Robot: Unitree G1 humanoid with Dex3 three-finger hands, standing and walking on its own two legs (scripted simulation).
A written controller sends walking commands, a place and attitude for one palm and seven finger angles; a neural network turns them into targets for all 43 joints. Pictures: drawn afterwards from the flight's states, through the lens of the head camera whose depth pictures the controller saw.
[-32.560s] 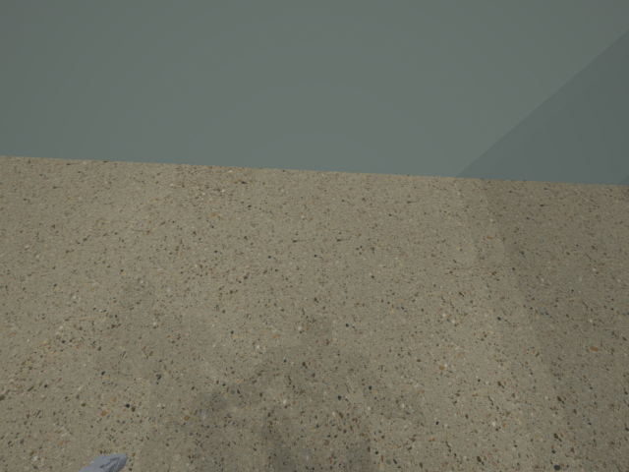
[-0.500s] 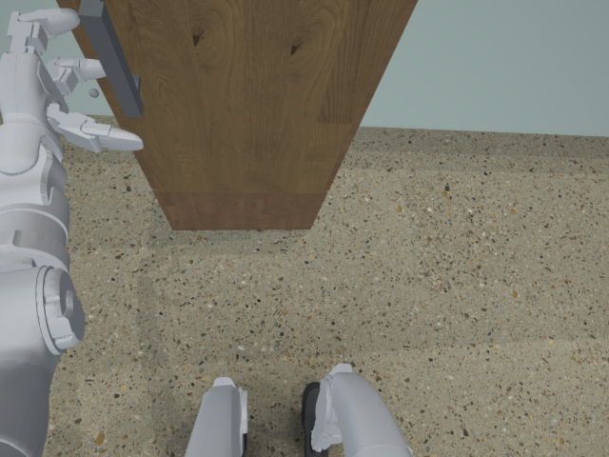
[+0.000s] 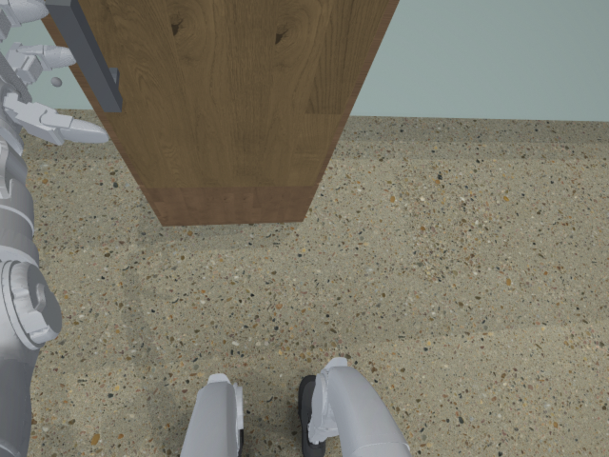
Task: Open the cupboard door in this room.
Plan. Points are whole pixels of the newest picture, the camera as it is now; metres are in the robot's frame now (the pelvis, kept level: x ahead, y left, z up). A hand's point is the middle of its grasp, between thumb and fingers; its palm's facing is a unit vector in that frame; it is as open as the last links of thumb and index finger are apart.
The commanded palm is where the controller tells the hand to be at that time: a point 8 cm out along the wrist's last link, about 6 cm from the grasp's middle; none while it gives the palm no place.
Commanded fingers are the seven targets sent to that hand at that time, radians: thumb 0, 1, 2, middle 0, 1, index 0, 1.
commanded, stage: move the hooked fingers beside the handle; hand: left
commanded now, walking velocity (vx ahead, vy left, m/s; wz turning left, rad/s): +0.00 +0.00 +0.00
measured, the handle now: (92, 46) +0.59 +0.22 +0.06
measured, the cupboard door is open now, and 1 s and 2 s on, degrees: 0 0 0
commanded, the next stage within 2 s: slide the fingers in behind the handle in 1.68 s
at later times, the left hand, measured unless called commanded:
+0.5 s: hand (49, 80) +0.54 +0.26 +0.06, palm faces +0.04 -1.00 -0.03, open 14.5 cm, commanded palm +0.53 +0.28 +0.05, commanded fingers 0.00 -0.50 0.30 -0.30 -1.20 -0.30 -1.20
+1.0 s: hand (39, 76) +0.54 +0.27 +0.06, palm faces +0.01 -1.00 -0.05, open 14.0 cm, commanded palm +0.53 +0.29 +0.05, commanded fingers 0.00 -0.50 0.30 -0.30 -1.20 -0.30 -1.20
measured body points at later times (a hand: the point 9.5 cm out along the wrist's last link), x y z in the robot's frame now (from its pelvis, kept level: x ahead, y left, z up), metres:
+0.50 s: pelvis +0.01 +0.00 +0.00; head +0.19 +0.04 +0.42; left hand +0.53 +0.31 +0.06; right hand -0.01 -0.26 -0.09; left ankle +0.00 +0.09 -0.63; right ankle +0.05 -0.12 -0.63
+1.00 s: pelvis +0.01 +0.00 +0.00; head +0.19 +0.04 +0.41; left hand +0.53 +0.32 +0.06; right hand -0.01 -0.26 -0.10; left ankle +0.00 +0.09 -0.63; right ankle +0.05 -0.13 -0.63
